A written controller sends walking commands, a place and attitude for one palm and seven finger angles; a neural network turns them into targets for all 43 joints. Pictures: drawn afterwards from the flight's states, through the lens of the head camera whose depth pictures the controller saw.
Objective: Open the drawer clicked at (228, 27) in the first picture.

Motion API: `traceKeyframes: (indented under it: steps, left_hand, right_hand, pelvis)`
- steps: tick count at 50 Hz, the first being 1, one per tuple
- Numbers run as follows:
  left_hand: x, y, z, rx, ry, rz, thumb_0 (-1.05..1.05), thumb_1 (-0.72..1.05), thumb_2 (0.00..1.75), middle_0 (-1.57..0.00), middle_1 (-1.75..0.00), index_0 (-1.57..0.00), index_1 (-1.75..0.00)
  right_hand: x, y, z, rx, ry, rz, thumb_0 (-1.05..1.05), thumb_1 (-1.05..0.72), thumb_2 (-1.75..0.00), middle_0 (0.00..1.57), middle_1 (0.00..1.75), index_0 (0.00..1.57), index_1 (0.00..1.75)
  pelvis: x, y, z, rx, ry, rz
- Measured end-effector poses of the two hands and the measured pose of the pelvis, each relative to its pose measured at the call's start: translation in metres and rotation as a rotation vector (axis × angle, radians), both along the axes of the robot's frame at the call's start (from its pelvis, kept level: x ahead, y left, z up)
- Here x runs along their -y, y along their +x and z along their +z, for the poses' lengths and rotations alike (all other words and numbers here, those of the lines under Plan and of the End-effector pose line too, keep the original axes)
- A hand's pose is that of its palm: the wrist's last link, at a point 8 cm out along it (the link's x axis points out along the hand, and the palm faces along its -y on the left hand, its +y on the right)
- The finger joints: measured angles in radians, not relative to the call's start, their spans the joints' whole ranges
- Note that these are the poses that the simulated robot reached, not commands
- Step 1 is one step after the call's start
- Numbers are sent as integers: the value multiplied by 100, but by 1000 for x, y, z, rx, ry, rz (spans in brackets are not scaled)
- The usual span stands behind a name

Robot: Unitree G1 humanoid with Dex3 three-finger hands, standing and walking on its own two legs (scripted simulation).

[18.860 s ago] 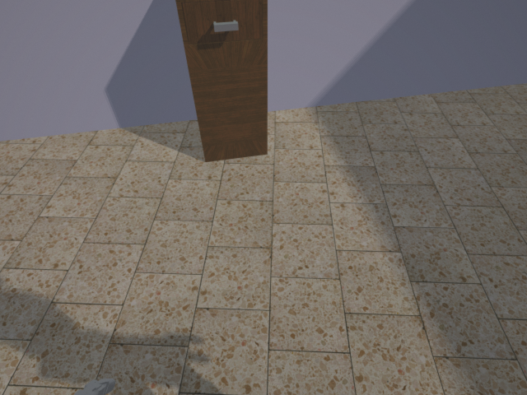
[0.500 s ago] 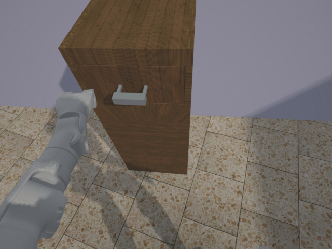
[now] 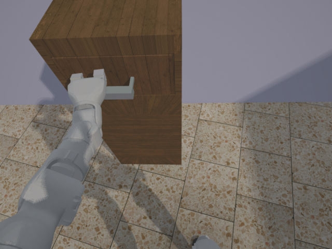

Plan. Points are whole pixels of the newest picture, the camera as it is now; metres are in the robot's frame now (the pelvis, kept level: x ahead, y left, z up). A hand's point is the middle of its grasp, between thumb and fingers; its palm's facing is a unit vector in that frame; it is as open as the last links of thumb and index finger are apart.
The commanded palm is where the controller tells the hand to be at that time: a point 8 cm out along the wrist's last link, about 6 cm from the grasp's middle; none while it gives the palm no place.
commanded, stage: lower the fingers behind the handle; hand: left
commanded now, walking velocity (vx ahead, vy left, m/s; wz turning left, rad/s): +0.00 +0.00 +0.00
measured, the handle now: (116, 86) +0.55 +0.13 +0.02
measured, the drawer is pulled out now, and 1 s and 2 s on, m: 0.00 0.00 0.00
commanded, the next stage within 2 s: lift the fingers back up to retry in 1.10 s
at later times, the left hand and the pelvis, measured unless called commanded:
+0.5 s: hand (99, 112) +0.46 +0.17 +0.02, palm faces +0.04 -0.02 -1.00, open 14.7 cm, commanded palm +0.44 +0.15 +0.06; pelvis +0.01 +0.00 -0.01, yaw +3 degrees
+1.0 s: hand (99, 112) +0.46 +0.17 +0.02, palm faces +0.01 +0.01 -1.00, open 14.9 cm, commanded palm +0.44 +0.15 +0.05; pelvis -0.03 +0.00 -0.03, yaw +2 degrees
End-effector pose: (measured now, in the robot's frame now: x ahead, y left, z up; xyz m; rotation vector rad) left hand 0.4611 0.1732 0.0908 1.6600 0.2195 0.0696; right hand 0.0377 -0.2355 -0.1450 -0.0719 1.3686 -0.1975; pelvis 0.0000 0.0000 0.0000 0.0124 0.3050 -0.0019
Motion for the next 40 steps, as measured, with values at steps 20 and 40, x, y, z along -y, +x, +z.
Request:
traceKeyframes:
  steps: [20, 40]
  left_hand:
    - [-2, -23, -15, 120, -155, -254, 0, -48, 31, -29, -119, -12, -113]
    - [5, -21, -10, 68, -102, -187, 0, -49, 31, -32, -118, -8, -120]
  right_hand:
    - [36, 51, 14, 84, -132, 112, 0, -91, -90, 19, 30, 19, 30]
    - [10, 16, 0, 78, -79, 92, 0, -90, -90, 20, 30, 20, 30]
  pelvis:
    - [0, 12, -12, -19, -28, 61]
    - [-2, -16, -21, -13, -21, 56]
